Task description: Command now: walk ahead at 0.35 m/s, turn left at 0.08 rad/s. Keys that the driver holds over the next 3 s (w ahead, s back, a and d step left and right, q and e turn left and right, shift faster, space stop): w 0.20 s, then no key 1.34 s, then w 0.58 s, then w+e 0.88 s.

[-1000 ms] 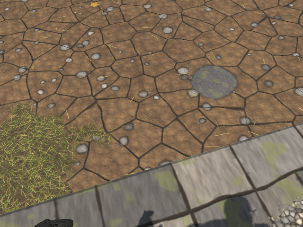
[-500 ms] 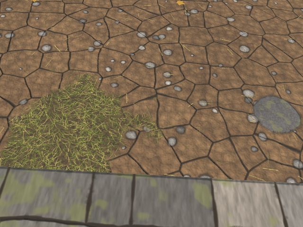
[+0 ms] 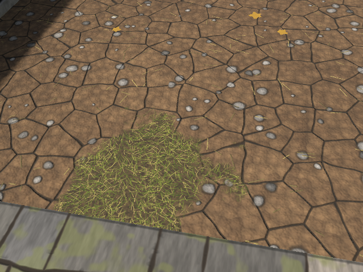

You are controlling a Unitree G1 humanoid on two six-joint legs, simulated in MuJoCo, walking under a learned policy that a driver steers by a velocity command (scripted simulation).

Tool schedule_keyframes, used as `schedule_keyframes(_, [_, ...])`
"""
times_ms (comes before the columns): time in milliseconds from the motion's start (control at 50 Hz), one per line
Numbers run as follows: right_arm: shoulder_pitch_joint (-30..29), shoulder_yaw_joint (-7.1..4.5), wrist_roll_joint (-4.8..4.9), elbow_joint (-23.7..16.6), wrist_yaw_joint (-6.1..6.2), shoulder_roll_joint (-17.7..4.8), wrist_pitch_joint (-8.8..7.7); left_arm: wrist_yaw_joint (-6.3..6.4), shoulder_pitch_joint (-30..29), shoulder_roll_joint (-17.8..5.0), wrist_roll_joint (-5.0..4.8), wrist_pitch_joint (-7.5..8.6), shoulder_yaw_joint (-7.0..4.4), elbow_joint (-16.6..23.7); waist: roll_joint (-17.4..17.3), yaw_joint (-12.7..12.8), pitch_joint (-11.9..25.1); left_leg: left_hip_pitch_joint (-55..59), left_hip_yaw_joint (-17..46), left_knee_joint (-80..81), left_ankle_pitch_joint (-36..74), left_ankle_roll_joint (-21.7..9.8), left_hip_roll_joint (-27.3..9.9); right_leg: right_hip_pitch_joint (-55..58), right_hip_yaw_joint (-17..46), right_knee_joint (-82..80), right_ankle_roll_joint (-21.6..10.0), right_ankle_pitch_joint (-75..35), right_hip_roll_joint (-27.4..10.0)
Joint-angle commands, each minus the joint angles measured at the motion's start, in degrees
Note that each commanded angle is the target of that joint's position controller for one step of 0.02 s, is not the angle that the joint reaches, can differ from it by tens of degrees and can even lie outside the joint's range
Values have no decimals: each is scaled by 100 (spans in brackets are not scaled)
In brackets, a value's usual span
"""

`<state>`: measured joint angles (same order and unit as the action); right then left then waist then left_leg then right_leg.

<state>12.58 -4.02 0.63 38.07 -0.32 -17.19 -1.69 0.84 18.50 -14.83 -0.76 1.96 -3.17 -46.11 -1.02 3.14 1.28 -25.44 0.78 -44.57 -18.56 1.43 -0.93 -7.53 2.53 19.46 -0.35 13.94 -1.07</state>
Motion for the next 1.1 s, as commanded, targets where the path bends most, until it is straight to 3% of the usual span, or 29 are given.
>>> schedule_keyframes(20, [-754,-3,57,-600,-73,-208,-220,-44,-151,-1154,-60,86,-276,348,1093,91,-303,136,-303,879,68,-60,96,-270,1016,-880,-1104,592,-1089])
schedule_keyframes(60, [-408,-41,89,-494,-90,-299,-235,-97,-206,-1193,-124,66,-269,341,969,-156,-300,923,-375,1556,617,-203,149,-664,1033,-674,-1055,735,-1161])
schedule_keyframes(100, [363,-140,112,-236,-35,-464,-217,-135,-202,-929,-73,79,-166,310,765,-545,-85,2192,-289,1834,700,-361,173,-1258,847,-71,-801,673,-970])
schedule_keyframes(120, [1044,-220,102,-130,29,-704,-222,-167,-334,-555,16,122,-37,369,247,-881,233,3107,586,2120,344,-578,-495,-1833,360,1209,-469,602,-557])
schedule_keyframes(140, [1528,-394,-8,-117,49,-1504,-191,-159,-291,-188,38,262,82,686,-1524,-891,638,4005,2861,2744,-736,-1351,-1884,-3254,-438,3253,-69,1288,95])
schedule_keyframes(160, [1674,-344,-60,-41,-14,-1271,-253,-114,-596,-728,-89,350,-60,765,-1214,-1048,407,3617,4035,3265,-1776,-1833,-2180,-3957,84,4396,-75,1824,34])
schedule_keyframes(180, [1352,-211,-64,-63,-45,-935,-316,-133,-658,-989,-188,387,-152,765,-925,-840,-144,3298,3588,3330,-1991,-1720,-2040,-4305,223,4779,-231,1344,-273])
schedule_keyframes(200, [1068,-134,-79,-115,-65,-712,-351,-150,-651,-932,-172,392,-142,690,-762,-707,-337,3020,3013,3381,-1561,-1590,-1743,-4265,172,4783,-296,829,-420])
schedule_keyframes(240, [625,-40,-96,-157,-73,-514,-343,-175,-667,-807,5,359,-149,618,-509,-464,-558,2445,1987,3457,701,-1387,-1352,-3836,125,4341,-203,215,-585])
schedule_keyframes(300, [473,-52,-94,-97,-2,-559,-311,-203,-573,-536,92,262,-84,531,-449,-278,-275,2126,854,3281,3762,-1305,-1024,-3189,-191,3781,104,-254,-420])
schedule_keyframes(360, [525,-63,-78,71,93,-630,-220,-214,-1096,-260,99,228,43,659,-447,-397,-215,1802,235,3164,4338,-1157,-770,-2503,-341,2372,212,-1068,-236])
schedule_keyframes(440, [766,-92,-25,326,133,-764,-148,-302,-1552,-422,73,238,15,785,-491,-526,-93,1988,344,2908,4060,-1113,-947,-1960,-256,1450,66,-1689,-15])
schedule_keyframes(480, [641,-101,16,376,138,-770,-129,-324,-1502,-588,108,255,-47,800,-473,-400,-33,2183,506,2582,3979,-1041,-1053,-1773,-172,1185,-116,-1467,11])
schedule_keyframes(520, [543,-84,31,408,148,-703,-101,-283,-954,-762,190,282,-141,607,-312,-89,261,2220,436,1791,4173,-824,-765,-848,-326,565,-344,-2026,186])
schedule_keyframes(540, [735,-32,-69,400,151,-569,-123,-223,-630,-1092,236,301,-216,570,88,-34,688,1856,249,1010,3469,-543,-412,136,131,661,-577,-4093,-343])
schedule_keyframes(560, [1479,110,-185,421,130,-170,-160,-163,-381,-1236,362,258,-195,584,956,-298,1549,584,124,-458,1045,-144,74,1892,1450,1061,-1484,-5677,-1591])
schedule_keyframes(580, [1624,145,-151,570,109,-168,-104,-166,-230,-752,266,177,-73,505,1389,-177,2070,243,484,-1392,-2044,101,270,2010,2265,805,-2049,-5678,-2128])
schedule_keyframes(600, [1310,35,-30,542,97,-580,-7,-195,-490,-616,110,121,-13,504,995,-154,1631,24,653,-1766,-2207,182,93,1445,2132,514,-1899,-4212,-1903])
schedule_keyframes(620, [1000,-1,34,505,135,-604,103,-204,-888,-589,68,81,-4,523,732,-242,1047,-266,519,-1841,-1974,228,-59,881,1898,228,-1659,-2828,-1710])
schedule_keyframes(640, [771,-14,-1,480,194,-567,222,-206,-1228,-529,81,52,30,556,581,-309,611,-257,448,-1596,-1738,265,-178,208,1691,-53,-1471,-1837,-1541])
schedule_keyframes(660, [716,-29,-43,482,246,-527,338,-204,-1538,-535,132,26,38,587,653,-440,339,68,439,-1215,-1469,306,-285,-466,1442,-313,-1298,-1111,-1349])
schedule_keyframes(720, [931,47,-104,644,307,-215,400,-165,-1807,-586,237,-28,-4,524,946,-567,256,1053,161,-140,-804,302,-209,-1306,816,-534,-1156,-477,-935])
schedule_keyframes(780, [923,51,-122,776,269,-162,329,-101,-1780,-571,160,-65,8,385,771,-593,381,1713,-21,968,456,149,-133,-1427,655,-410,-1036,388,-855])
schedule_keyframes(820, [773,55,-240,739,247,-193,307,-93,-1594,-353,140,-83,95,226,595,-586,197,2017,73,1568,845,-25,-203,-1705,566,-338,-584,1496,-625])
schedule_keyframes(840, [596,46,-262,611,268,-373,294,-100,-1486,-323,176,-87,115,156,378,-471,-75,1787,453,1972,654,-175,-521,-1752,465,-129,-314,1748,-439])
schedule_keyframes(860, [415,-54,-180,690,286,-747,287,-97,-1322,-380,157,-97,68,161,-344,-155,-350,884,494,2048,-572,-342,-485,-1332,64,16,-121,1353,-80])
schedule_keyframes(900, [203,52,-216,705,264,-309,163,-49,-1434,-434,157,-99,55,98,-531,-201,-453,227,483,2410,-1088,-254,-391,-588,-42,486,-67,537,-35])
schedule_keyframes(980, [323,76,-139,835,236,-249,-22,-12,-1247,-382,147,-102,52,-168,-292,-241,-199,764,358,2132,218,-122,-314,-497,-42,668,-198,-358,-66])
schedule_keyframes(1100, [469,88,-106,1031,244,-241,1,-10,-1239,-394,82,-127,35,-513,22,-326,19,1184,228,1907,1252,-177,-226,-316,-66,830,-167,-1356,-87])
